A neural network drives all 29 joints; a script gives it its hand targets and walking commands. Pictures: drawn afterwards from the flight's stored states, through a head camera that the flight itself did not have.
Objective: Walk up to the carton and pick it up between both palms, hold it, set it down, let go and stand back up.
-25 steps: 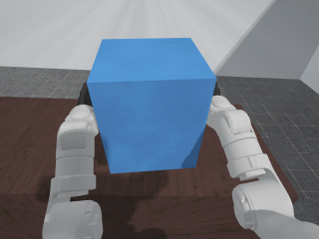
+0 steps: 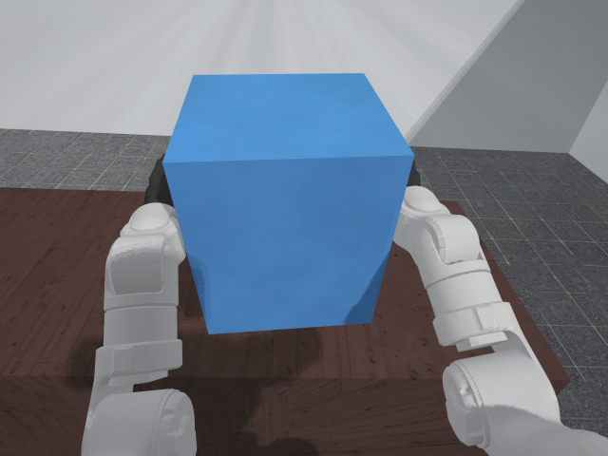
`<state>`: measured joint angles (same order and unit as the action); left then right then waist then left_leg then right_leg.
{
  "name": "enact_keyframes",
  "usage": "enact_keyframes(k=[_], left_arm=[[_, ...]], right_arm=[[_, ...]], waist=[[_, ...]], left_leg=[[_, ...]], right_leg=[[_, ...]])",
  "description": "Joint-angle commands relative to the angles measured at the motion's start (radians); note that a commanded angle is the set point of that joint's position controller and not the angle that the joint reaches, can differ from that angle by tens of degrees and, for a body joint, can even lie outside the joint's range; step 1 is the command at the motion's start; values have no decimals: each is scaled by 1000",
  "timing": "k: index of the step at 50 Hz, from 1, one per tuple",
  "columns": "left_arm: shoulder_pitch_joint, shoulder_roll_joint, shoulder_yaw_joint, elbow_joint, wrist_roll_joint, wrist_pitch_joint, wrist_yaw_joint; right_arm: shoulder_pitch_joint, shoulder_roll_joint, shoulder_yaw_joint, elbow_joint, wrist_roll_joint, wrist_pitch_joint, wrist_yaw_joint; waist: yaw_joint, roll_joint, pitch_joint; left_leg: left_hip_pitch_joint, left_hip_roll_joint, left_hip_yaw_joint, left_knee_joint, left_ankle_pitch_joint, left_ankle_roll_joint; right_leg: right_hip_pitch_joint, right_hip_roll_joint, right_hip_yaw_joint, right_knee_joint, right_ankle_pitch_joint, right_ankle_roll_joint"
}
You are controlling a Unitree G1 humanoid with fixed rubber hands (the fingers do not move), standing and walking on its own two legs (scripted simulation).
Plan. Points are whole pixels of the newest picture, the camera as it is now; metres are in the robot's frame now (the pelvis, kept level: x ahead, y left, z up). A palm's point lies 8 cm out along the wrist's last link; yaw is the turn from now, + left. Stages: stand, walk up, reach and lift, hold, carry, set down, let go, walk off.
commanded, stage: hold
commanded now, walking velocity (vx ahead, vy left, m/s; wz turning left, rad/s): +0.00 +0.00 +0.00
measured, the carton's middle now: (286, 204) +0.36 +0.01 +0.22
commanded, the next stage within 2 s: none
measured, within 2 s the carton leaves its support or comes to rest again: neither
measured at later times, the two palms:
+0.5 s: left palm (159, 214) +0.35 +0.16 +0.21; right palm (400, 196) +0.36 -0.14 +0.23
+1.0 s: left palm (160, 213) +0.35 +0.16 +0.21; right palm (402, 195) +0.36 -0.14 +0.23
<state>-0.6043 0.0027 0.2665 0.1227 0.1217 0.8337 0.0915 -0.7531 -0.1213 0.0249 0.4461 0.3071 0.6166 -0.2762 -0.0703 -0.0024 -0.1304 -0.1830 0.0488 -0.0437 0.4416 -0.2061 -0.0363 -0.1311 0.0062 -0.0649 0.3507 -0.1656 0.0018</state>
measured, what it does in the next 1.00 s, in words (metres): stands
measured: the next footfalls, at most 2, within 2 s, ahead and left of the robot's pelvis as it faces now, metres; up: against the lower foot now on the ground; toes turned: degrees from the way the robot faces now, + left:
none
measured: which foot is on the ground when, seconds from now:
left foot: down 0.00-1.00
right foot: down 0.00-1.00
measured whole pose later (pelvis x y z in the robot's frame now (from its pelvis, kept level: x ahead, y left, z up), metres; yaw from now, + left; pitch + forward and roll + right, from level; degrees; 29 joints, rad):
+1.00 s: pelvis -0.01 +0.00 +0.00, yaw +0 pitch -3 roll -1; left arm -0.64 0.01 0.27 0.17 0.13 0.82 0.09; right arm -0.79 -0.11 0.00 0.50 0.29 0.60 -0.27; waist -0.06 -0.01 -0.13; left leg -0.20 0.05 -0.05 0.44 -0.19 -0.04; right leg -0.15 0.01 -0.06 0.36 -0.16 0.00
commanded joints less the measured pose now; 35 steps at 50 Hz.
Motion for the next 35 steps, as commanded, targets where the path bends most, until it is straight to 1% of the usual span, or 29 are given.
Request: enact_keyframes(k=[1, 2, 3, 4, 5, 6, 8, 10, 11, 12, 14, 15, 16, 17, 18, 20, 21, 22, 23, 24, 27, 28, 29, 30, 31, 32, 33, 34, 35], left_arm=[[-1057, -573, -571, -258, -181, -117, -160], [-1062, -580, -585, -264, -189, -118, -163], [-1073, -582, -586, -253, -199, -119, -162], [-1054, -583, -583, -250, -189, -116, -161], [-1071, -589, -582, -284, -192, -119, -159], [-1064, -576, -573, -254, -183, -116, -158], [-1047, -602, -605, -278, -192, -115, -156], [-1052, -585, -593, -290, -189, -116, -160], [-1052, -589, -600, -278, -188, -112, -159], [-1061, -588, -596, -295, -192, -114, -159], [-1065, -573, -563, -236, -176, -110, -165], [-1074, -580, -579, -260, -185, -120, -164], [-1056, -586, -591, -249, -191, -118, -163], [-1062, -596, -602, -292, -203, -126, -160], [-1044, -590, -597, -274, -196, -120, -159], [-1079, -576, -590, -278, -187, -122, -159], [-1080, -578, -597, -297, -187, -125, -159], [-1080, -589, -601, -289, -193, -122, -160], [-1065, -581, -587, -261, -189, -120, -161], [-1059, -594, -605, -281, -195, -122, -162], [-1067, -585, -593, -265, -187, -119, -162], [-1082, -586, -606, -271, -197, -125, -163], [-1067, -584, -591, -273, -189, -125, -163], [-1068, -583, -591, -262, -187, -123, -162], [-1083, -580, -584, -239, -186, -124, -162], [-1069, -591, -580, -237, -185, -125, -164], [-1101, -599, -591, -258, -194, -127, -160], [-1060, -600, -579, -233, -184, -121, -160], [-1088, -595, -581, -220, -188, -122, -157]], right_arm=[[-973, 762, 371, -417, 168, -84, 148], [-974, 756, 367, -431, 166, -86, 148], [-996, 753, 369, -440, 168, -87, 148], [-983, 754, 371, -439, 171, -85, 147], [-967, 752, 369, -412, 178, -83, 152], [-973, 754, 367, -413, 172, -81, 150], [-972, 746, 376, -451, 181, -88, 147], [-949, 744, 375, -438, 178, -86, 150], [-965, 741, 367, -437, 171, -84, 146], [-953, 745, 371, -427, 175, -84, 149], [-980, 745, 357, -405, 159, -86, 153], [-989, 764, 367, -422, 163, -93, 152], [-1009, 755, 369, -452, 167, -96, 153], [-1006, 770, 386, -478, 176, -97, 152], [-984, 750, 375, -452, 175, -91, 148], [-950, 750, 363, -406, 161, -89, 148], [-962, 759, 371, -433, 166, -94, 146], [-945, 759, 360, -408, 161, -87, 150], [-972, 758, 367, -438, 157, -94, 148], [-968, 762, 376, -442, 165, -96, 149], [-960, 746, 358, -416, 156, -89, 148], [-1002, 760, 371, -458, 155, -99, 148], [-984, 753, 370, -442, 167, -97, 150], [-991, 748, 366, -433, 156, -96, 150], [-999, 760, 353, -422, 149, -97, 152], [-990, 764, 353, -415, 149, -99, 153], [-1002, 758, 349, -413, 147, -99, 157], [-996, 760, 361, -415, 151, -97, 156], [-1006, 747, 348, -395, 146, -94, 159]], waist=[[-4, 62, -496], [-12, 58, -516], [-5, 49, -517], [-6, 68, -526], [-1, 72, -527], [-1, 67, -507], [-10, 78, -525], [-8, 63, -528], [-17, 76, -503], [-16, 81, -510], [-4, 65, -466], [3, 56, -517], [1, 54, -532], [2, 51, -577], [-7, 73, -537], [-14, 81, -502], [-12, 82, -531], [-20, 72, -516], [-8, 61, -512], [-14, 71, -540], [-13, 82, -506], [-10, 79, -526], [-6, 78, -544], [-2, 73, -514], [-9, 67, -498], [1, 59, -491], [-6, 75, -514], [0, 56, -506], [-8, 67, -502]], left_leg=[[157, -106, 7, -57, 278, -13], [166, -105, 5, -52, 287, -17], [163, -103, 4, -54, 268, -11], [176, -104, 7, -51, 294, -14], [183, -100, 2, -47, 311, -22], [174, -102, 1, -54, 289, -18], [195, -100, -2, -42, 340, -25], [188, -97, -2, -48, 328, -27], [176, -102, 0, -49, 308, -24], [178, -104, 2, -49, 310, -24], [157, -104, 7, -61, 250, -15], [166, -98, 5, -57, 269, -12], [164, -100, 7, -52, 292, -16], [179, -99, 2, -42, 329, -19], [176, -105, 4, -42, 347, -27], [168, -104, 3, -49, 293, -23], [177, -106, 6, -47, 303, -20], [171, -102, 0, -51, 286, -20], [173, -103, 3, -55, 278, -14], [180, -102, 3, -42, 311, -22], [175, -104, 0, -55, 280, -20], [168, -106, 4, -51, 284, -19], [181, -104, 1, -49, 294, -18], [169, -103, 6, -60, 272, -18], [148, -102, 4, -65, 241, -12], [145, -101, 5, -66, 258, -13], [151, -102, 5, -63, 255, -16], [156, -105, 4, -59, 253, -11], [162, -100, 3, -65, 237, -15]], right_leg=[[142, 67, 43, -35, 259, 50], [152, 72, 39, -34, 271, 45], [138, 71, 43, -38, 237, 46], [149, 70, 44, -34, 272, 46], [141, 75, 40, -31, 269, 44], [140, 74, 40, -37, 253, 43], [141, 78, 37, -29, 296, 43], [152, 79, 33, -30, 283, 40], [139, 75, 36, -34, 265, 43], [145, 74, 38, -31, 272, 44], [133, 70, 39, -43, 214, 43], [139, 73, 41, -36, 232, 43], [150, 73, 41, -32, 262, 43], [169, 78, 43, -26, 300, 44], [168, 78, 37, -25, 315, 44], [146, 70, 39, -32, 268, 43], [155, 70, 40, -31, 277, 46], [144, 72, 38, -32, 260, 43], [143, 70, 41, -34, 253, 45], [157, 73, 40, -26, 285, 42], [132, 70, 39, -35, 241, 44], [139, 68, 40, -36, 245, 43], [149, 67, 39, -31, 262, 45], [134, 67, 40, -39, 233, 44], [146, 68, 44, -38, 220, 40], [143, 70, 38, -35, 222, 44], [130, 69, 34, -34, 218, 39], [142, 70, 36, -38, 214, 43], [122, 70, 33, -44, 188, 39]])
